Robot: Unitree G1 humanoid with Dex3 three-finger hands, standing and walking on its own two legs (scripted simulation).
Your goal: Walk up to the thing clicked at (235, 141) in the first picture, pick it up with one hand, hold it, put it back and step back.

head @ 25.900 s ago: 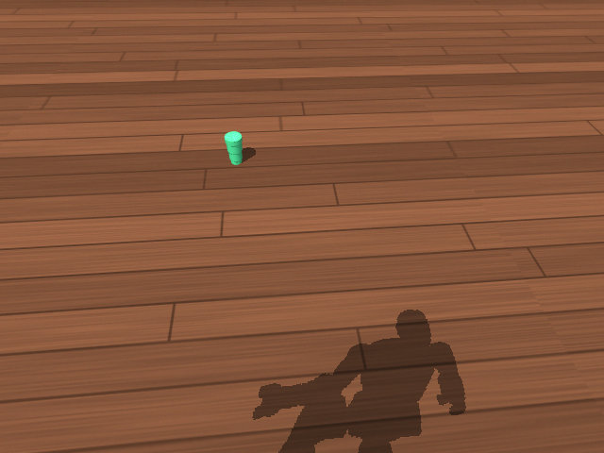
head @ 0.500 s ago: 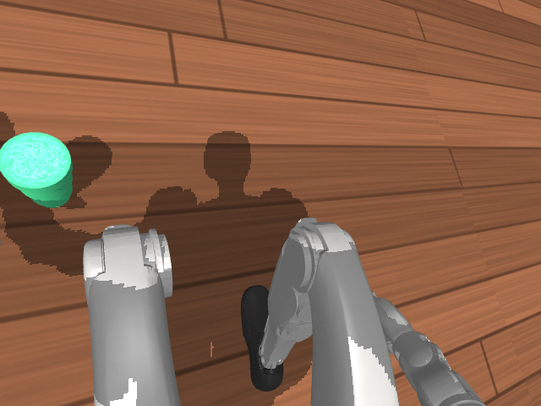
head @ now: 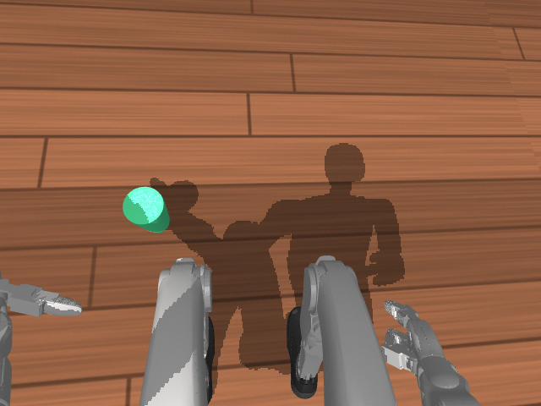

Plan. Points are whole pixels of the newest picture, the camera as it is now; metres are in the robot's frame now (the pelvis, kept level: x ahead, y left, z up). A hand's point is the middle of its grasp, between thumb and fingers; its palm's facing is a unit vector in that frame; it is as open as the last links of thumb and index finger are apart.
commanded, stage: home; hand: left
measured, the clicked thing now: (151, 214) +0.45 +0.26 -0.39
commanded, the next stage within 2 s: none
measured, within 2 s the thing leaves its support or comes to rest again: neither
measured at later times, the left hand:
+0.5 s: hand (2, 292) +0.25 +0.23 +0.12, palm faces +0.18 -0.91 -0.36, open 17.5 cm
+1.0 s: hand out of the picture +0.23 +0.19 +0.19, palm faces +0.18 -0.94 -0.30, open 17.6 cm
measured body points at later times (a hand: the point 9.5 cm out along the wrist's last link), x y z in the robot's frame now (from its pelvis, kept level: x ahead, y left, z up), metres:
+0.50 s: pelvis +0.07 +0.00 +0.21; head +0.13 +0.03 +0.66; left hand +0.24 +0.28 +0.15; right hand +0.24 -0.24 +0.13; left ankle +0.08 +0.12 -0.44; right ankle +0.09 -0.13 -0.44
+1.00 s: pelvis +0.08 +0.00 +0.25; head +0.11 +0.01 +0.70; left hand +0.22 +0.24 +0.21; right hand +0.27 -0.22 +0.18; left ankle +0.08 +0.12 -0.44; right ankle +0.09 -0.13 -0.44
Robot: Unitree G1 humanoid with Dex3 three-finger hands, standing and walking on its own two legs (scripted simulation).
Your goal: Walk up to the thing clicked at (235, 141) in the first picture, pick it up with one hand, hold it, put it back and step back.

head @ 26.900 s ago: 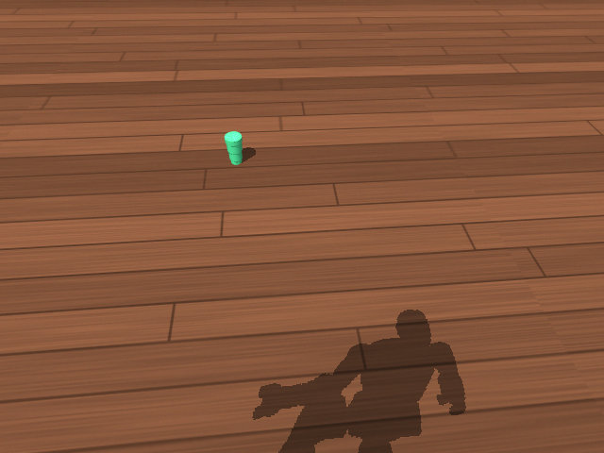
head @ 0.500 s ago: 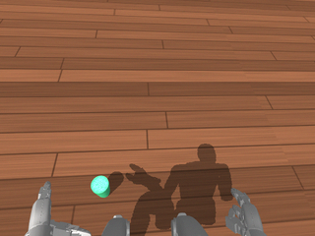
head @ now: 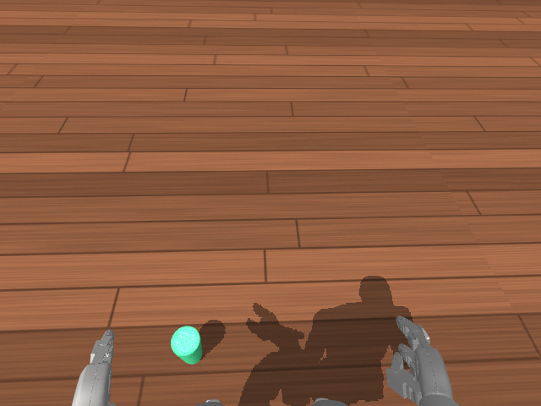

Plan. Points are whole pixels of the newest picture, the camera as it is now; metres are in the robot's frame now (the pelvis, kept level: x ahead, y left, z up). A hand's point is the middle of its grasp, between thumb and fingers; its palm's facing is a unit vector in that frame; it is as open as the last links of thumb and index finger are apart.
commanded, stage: home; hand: left
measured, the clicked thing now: (189, 348) +0.39 +0.23 -0.64
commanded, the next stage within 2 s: stand in 1.42 s
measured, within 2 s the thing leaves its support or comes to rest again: neither
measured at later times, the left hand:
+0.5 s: hand (149, 393) +0.16 +0.17 -0.06, palm faces +0.09 -0.95 -0.30, open 17.6 cm
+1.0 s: hand (147, 392) +0.17 +0.17 -0.06, palm faces +0.09 -0.95 -0.29, open 17.6 cm
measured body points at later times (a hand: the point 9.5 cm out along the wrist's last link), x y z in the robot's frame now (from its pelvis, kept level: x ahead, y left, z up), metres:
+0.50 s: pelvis +0.00 -0.01 +0.00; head +0.02 -0.01 +0.45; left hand +0.16 +0.22 -0.04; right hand +0.16 -0.25 -0.07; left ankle +0.01 +0.12 -0.69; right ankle +0.00 -0.13 -0.69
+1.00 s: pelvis +0.00 -0.01 +0.00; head +0.02 -0.01 +0.45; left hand +0.16 +0.22 -0.04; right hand +0.16 -0.25 -0.07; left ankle +0.01 +0.12 -0.69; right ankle +0.00 -0.13 -0.69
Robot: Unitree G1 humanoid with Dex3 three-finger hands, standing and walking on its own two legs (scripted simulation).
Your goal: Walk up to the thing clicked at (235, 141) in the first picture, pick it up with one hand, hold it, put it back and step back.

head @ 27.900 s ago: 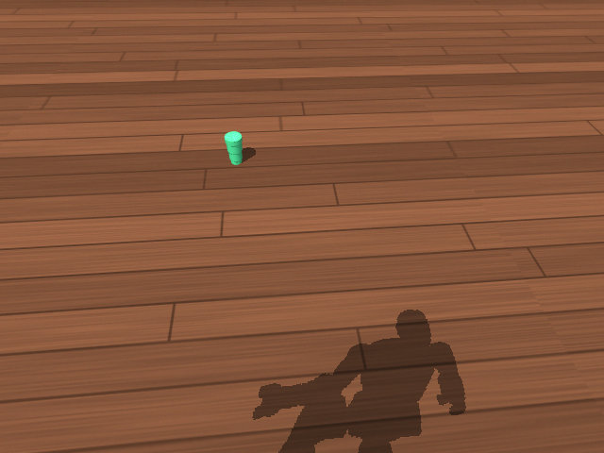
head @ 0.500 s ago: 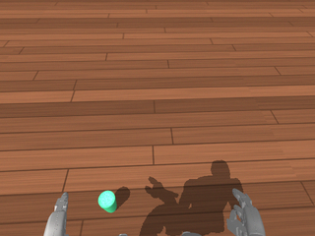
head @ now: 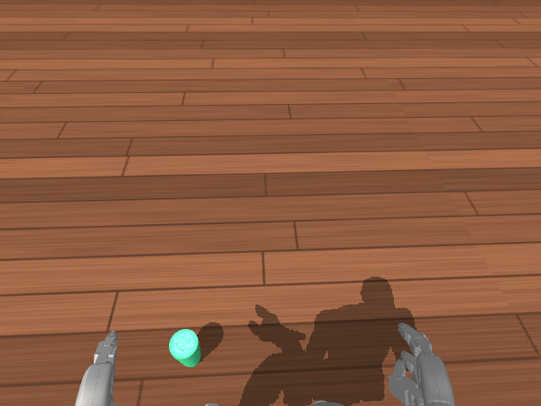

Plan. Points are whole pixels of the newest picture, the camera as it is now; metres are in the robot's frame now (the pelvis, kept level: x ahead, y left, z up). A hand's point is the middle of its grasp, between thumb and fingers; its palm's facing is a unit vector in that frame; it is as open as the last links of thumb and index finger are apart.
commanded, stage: home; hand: left
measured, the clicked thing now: (188, 351) +0.38 +0.24 -0.64
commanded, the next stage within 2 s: stand in 0.42 s
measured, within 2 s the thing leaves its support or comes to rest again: neither
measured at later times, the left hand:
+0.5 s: hand (140, 394) +0.17 +0.18 -0.06, palm faces +0.10 -0.95 -0.29, open 17.5 cm
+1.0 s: hand out of the picture +0.13 +0.22 -0.11, palm faces -0.03 -0.94 -0.33, open 8.9 cm
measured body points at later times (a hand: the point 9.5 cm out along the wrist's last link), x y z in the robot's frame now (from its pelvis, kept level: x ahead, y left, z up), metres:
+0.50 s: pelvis +0.00 +0.00 +0.00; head +0.02 +0.01 +0.45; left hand +0.16 +0.23 -0.04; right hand +0.16 -0.24 -0.07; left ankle +0.00 +0.13 -0.69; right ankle +0.01 -0.12 -0.69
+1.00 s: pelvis -0.01 +0.00 +0.02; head +0.01 +0.01 +0.47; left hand +0.13 +0.27 -0.08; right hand +0.12 -0.26 -0.09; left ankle +0.00 +0.13 -0.69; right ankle +0.00 -0.12 -0.69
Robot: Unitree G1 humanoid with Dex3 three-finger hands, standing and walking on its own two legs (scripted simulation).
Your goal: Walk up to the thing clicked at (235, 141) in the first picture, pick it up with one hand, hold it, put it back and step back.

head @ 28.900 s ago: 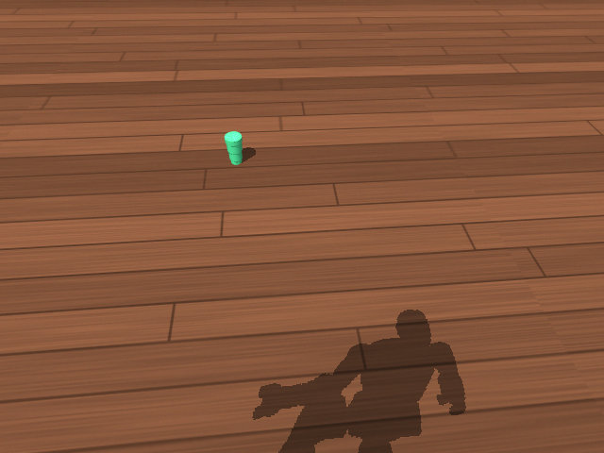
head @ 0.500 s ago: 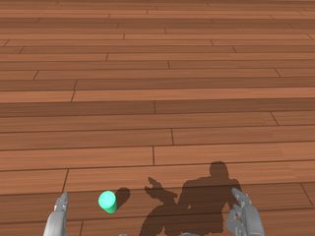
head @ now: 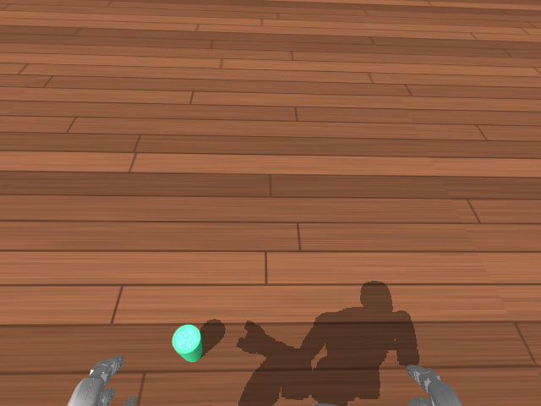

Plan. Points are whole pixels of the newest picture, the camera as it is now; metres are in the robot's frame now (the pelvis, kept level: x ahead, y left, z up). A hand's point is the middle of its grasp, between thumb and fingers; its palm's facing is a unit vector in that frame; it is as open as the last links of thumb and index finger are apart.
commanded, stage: stand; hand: left
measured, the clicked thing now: (190, 346) +0.39 +0.23 -0.66
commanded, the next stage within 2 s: none
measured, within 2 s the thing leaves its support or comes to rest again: neither
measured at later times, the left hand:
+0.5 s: hand out of the picture +0.05 +0.25 -0.12, palm faces -0.02 -0.94 -0.34, open 7.4 cm
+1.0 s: hand out of the picture +0.06 +0.24 -0.12, palm faces -0.03 -0.94 -0.34, open 7.4 cm
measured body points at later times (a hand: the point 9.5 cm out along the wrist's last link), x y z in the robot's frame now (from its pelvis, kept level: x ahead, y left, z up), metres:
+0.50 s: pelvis +0.00 +0.01 +0.04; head -0.01 +0.00 +0.49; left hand +0.05 +0.30 -0.10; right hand +0.06 -0.27 -0.11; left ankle +0.01 +0.13 -0.71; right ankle +0.01 -0.12 -0.71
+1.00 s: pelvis +0.00 +0.00 +0.04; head +0.00 -0.01 +0.49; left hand +0.06 +0.29 -0.10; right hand +0.06 -0.29 -0.10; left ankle +0.01 +0.13 -0.71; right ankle +0.01 -0.12 -0.71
